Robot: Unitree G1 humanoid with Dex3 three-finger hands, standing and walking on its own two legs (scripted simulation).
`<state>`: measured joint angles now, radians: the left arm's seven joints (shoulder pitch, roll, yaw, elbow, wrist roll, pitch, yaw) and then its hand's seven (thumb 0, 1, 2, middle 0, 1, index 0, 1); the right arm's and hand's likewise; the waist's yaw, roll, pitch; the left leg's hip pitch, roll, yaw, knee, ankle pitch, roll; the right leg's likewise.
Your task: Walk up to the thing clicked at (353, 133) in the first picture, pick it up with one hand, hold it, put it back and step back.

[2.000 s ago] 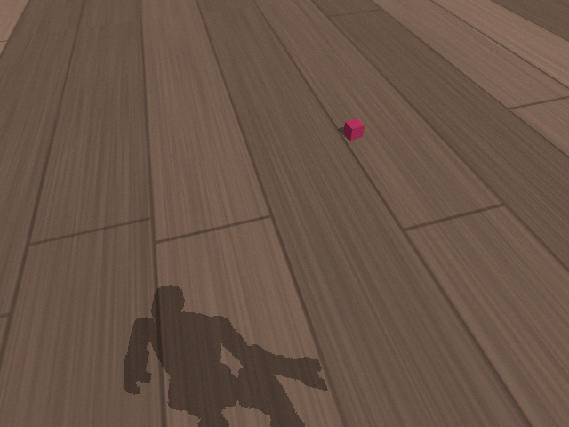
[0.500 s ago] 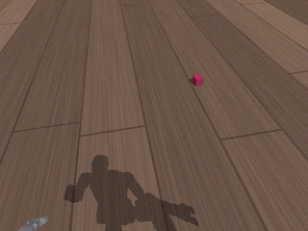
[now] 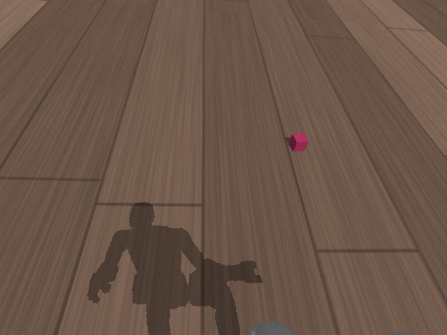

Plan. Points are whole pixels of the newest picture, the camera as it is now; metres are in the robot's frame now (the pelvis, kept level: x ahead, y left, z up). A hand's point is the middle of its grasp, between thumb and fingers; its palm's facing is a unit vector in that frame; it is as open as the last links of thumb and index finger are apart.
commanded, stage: walk up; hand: left
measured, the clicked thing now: (298, 142) +1.34 -0.52 -0.72
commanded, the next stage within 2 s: none
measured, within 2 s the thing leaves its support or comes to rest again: neither
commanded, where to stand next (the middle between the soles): +1.00 -0.85 m, yaw +11 degrees
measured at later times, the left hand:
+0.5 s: hand (178, 277) +0.25 +0.11 -0.12, palm faces +0.09 -0.94 -0.34, open 7.4 cm
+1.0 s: hand (234, 182) +0.53 -0.02 -0.14, palm faces +0.04 -0.93 -0.35, open 7.4 cm
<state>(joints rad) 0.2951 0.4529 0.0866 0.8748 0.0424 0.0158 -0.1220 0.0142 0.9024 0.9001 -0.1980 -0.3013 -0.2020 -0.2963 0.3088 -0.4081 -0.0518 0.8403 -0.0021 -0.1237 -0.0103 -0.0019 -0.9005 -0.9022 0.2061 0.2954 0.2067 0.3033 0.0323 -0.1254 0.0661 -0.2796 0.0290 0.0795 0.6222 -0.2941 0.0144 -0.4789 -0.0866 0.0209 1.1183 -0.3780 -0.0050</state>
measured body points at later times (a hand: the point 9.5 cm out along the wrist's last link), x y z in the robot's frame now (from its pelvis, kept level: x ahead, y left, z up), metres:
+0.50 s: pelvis +0.23 -0.18 +0.01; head +0.24 -0.17 +0.46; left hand +0.25 +0.15 -0.10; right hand +0.33 -0.50 -0.09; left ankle +0.32 -0.06 -0.68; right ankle +0.23 -0.26 -0.72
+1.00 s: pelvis +0.44 -0.33 -0.02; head +0.45 -0.31 +0.43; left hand +0.53 +0.03 -0.12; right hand +0.49 -0.69 -0.09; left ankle +0.39 -0.10 -0.72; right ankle +0.53 -0.49 -0.73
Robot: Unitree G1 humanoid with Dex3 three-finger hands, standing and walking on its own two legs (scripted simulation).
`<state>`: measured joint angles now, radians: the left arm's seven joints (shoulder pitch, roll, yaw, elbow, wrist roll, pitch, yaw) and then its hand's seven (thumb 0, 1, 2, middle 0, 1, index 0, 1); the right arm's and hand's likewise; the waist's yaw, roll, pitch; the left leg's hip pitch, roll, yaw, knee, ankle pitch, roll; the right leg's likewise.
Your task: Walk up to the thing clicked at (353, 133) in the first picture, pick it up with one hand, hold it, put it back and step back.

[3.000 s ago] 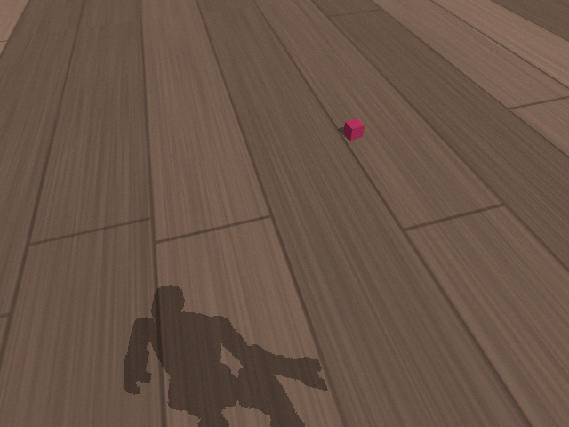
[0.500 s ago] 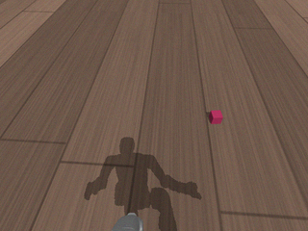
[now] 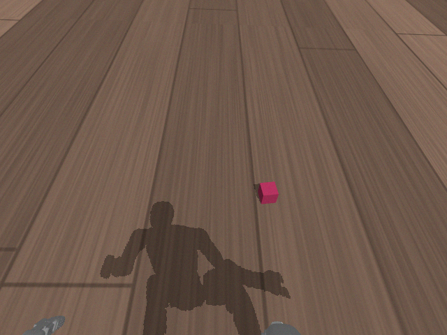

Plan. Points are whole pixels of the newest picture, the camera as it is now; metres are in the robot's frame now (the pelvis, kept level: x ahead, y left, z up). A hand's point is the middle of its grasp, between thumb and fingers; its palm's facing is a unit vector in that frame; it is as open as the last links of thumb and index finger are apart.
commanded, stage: walk up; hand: left
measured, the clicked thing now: (267, 192) +0.88 -0.27 -0.70
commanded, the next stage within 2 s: none
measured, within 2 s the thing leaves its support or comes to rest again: neither
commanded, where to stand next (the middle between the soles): +0.52 -0.57 m, yaw +6 degrees
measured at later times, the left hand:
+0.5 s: hand (165, 314) +0.20 +0.13 -0.14, palm faces -0.03 -0.96 -0.28, open 7.4 cm
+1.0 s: hand (253, 267) +0.29 -0.06 -0.14, palm faces +0.05 -0.94 -0.33, open 7.4 cm
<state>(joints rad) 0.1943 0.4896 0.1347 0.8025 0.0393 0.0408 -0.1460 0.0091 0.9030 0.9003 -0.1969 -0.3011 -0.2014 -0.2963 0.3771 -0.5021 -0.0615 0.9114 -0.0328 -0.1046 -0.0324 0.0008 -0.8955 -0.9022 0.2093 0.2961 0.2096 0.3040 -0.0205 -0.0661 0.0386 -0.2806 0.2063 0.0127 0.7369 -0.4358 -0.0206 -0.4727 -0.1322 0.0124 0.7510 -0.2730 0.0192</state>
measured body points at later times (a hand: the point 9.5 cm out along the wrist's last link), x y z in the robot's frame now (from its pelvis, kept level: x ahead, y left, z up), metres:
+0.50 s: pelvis +0.14 -0.15 +0.01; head +0.16 -0.11 +0.46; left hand +0.20 +0.18 -0.12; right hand +0.20 -0.50 -0.05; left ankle +0.19 -0.01 -0.70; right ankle +0.18 -0.31 -0.65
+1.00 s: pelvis +0.27 -0.34 +0.01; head +0.30 -0.31 +0.46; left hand +0.28 -0.01 -0.11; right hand +0.36 -0.67 -0.08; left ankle +0.35 -0.27 -0.70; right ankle +0.26 -0.42 -0.70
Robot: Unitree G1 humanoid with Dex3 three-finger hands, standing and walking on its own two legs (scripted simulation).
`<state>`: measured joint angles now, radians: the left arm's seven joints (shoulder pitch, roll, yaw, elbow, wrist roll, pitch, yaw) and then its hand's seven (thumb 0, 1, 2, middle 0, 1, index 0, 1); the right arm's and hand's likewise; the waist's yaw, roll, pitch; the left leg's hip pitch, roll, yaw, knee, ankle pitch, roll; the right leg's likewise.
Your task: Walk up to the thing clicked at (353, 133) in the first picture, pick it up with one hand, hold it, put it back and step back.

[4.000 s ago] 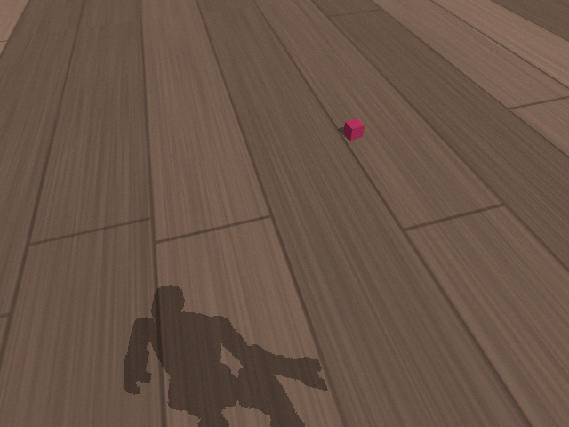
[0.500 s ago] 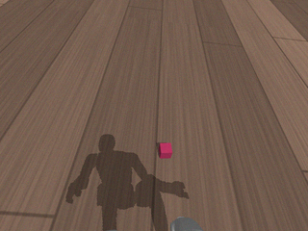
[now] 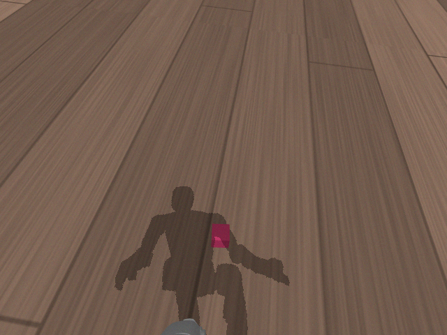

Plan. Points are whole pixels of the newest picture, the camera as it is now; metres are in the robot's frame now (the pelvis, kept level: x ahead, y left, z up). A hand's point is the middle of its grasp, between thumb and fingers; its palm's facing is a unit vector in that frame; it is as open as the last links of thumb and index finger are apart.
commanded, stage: walk up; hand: left
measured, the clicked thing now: (220, 235) +0.61 +0.03 -0.71
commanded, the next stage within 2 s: none
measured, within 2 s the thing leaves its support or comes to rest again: neither
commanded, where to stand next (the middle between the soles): +0.23 -0.24 m, yaw +3 degrees
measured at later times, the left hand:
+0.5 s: hand (190, 312) +0.18 +0.09 -0.14, palm faces -0.03 -0.93 -0.37, open 7.4 cm
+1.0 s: hand (239, 289) +0.23 -0.01 -0.14, palm faces +0.02 -0.91 -0.41, open 7.4 cm
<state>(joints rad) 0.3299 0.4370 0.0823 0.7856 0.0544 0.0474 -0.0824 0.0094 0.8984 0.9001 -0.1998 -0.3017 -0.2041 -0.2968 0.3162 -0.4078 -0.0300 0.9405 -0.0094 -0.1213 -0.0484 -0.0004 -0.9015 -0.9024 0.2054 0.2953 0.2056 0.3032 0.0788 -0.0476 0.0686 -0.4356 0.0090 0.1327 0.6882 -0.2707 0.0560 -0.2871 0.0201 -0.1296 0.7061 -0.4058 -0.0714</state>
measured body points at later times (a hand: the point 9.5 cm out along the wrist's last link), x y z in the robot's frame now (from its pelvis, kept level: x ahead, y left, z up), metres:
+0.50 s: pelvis +0.09 -0.20 -0.02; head +0.11 -0.18 +0.43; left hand +0.18 +0.14 -0.12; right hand +0.12 -0.58 -0.09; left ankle +0.09 -0.02 -0.66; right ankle +0.13 -0.34 -0.71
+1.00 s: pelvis +0.18 -0.28 +0.00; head +0.21 -0.28 +0.45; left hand +0.23 +0.04 -0.11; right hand +0.29 -0.59 -0.12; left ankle +0.20 -0.16 -0.70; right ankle +0.19 -0.41 -0.72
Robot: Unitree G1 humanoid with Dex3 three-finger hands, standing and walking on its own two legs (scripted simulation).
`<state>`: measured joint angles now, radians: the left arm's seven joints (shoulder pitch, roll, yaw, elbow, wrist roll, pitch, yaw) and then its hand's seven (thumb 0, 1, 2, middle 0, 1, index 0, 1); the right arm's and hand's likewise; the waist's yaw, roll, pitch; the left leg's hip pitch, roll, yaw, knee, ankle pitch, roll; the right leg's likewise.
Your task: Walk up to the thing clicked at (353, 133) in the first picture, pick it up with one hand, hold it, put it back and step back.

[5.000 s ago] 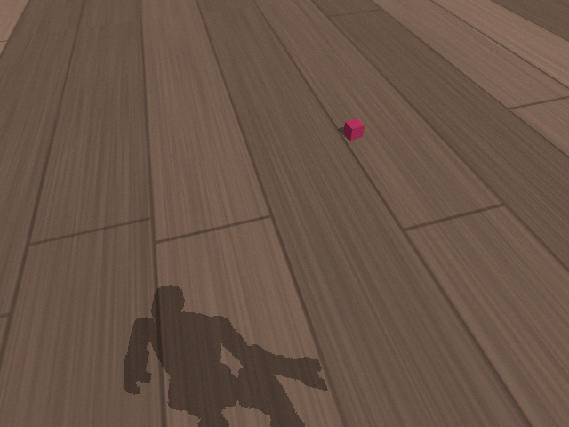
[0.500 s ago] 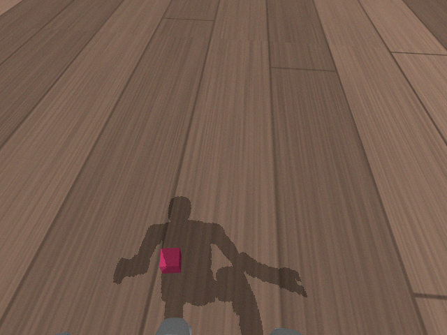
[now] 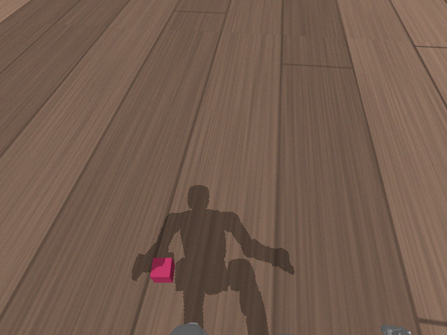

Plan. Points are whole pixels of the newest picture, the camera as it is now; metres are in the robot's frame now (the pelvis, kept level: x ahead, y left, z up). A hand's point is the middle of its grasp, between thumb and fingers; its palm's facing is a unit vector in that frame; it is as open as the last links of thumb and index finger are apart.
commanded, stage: walk up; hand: left
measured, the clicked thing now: (163, 270) +0.45 +0.29 -0.71
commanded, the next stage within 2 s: stand in 1.48 s
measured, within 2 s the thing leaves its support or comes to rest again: neither
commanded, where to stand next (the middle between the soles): +0.06 +0.04 m, yaw +0 degrees
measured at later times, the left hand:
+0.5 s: hand out of the picture +0.09 +0.29 -0.14, palm faces -0.01 -0.93 -0.36, open 7.4 cm
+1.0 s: hand out of the picture +0.08 +0.29 -0.13, palm faces +0.01 -0.93 -0.36, open 7.4 cm
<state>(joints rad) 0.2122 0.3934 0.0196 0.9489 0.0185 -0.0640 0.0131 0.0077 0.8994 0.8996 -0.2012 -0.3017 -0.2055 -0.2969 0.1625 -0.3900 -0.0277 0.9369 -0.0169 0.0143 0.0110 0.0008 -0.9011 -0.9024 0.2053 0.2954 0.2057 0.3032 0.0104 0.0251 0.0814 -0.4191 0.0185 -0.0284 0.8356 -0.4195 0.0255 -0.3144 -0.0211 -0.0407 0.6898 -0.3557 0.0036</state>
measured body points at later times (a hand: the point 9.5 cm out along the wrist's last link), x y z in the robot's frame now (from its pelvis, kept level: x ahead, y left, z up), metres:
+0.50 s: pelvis +0.01 +0.03 +0.01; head +0.03 +0.03 +0.46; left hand +0.09 +0.34 -0.12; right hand +0.13 -0.27 -0.11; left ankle +0.03 +0.16 -0.72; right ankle +0.01 -0.13 -0.72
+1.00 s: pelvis +0.01 +0.03 +0.03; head +0.02 +0.03 +0.48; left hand +0.08 +0.34 -0.10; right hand +0.12 -0.27 -0.10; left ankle +0.03 +0.16 -0.72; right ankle +0.01 -0.13 -0.72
